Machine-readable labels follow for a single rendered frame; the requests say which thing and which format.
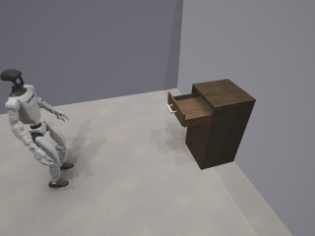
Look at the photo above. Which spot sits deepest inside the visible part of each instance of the right robot upper arm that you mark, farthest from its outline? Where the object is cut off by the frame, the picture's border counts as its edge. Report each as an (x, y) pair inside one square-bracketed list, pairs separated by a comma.
[(12, 106)]

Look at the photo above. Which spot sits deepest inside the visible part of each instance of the left robot foot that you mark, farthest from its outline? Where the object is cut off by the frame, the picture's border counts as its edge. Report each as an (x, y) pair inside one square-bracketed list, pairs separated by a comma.
[(66, 165)]

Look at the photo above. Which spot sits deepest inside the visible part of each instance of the right robot forearm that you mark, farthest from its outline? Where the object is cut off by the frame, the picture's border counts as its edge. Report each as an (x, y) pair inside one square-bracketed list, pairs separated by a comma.
[(28, 142)]

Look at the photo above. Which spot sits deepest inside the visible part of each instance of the right robot shin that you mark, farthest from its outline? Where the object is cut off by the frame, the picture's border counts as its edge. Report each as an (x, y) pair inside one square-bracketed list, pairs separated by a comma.
[(54, 171)]

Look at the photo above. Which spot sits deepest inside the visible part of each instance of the robot left hand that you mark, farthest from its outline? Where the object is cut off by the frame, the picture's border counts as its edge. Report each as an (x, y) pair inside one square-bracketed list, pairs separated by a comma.
[(60, 115)]

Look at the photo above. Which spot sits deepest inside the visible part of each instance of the left robot forearm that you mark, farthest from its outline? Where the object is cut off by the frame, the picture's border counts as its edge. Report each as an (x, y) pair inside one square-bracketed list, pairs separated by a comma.
[(48, 107)]

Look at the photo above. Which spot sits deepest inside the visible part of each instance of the handle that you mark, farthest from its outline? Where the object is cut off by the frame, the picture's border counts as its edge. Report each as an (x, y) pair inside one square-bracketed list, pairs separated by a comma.
[(169, 109)]

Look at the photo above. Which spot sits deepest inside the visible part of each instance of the left robot upper arm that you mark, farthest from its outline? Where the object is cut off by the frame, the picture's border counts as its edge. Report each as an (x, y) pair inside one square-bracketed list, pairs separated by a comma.
[(38, 99)]

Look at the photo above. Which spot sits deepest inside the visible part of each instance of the drawer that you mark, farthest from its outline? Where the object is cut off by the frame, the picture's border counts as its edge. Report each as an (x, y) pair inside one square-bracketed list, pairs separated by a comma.
[(191, 109)]

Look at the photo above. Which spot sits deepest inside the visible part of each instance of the robot right hand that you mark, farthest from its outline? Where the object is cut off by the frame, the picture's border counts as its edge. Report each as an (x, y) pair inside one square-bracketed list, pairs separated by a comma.
[(39, 155)]

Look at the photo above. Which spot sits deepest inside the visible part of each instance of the cabinet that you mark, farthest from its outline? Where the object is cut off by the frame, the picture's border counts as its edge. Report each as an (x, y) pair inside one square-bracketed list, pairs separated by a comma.
[(216, 142)]

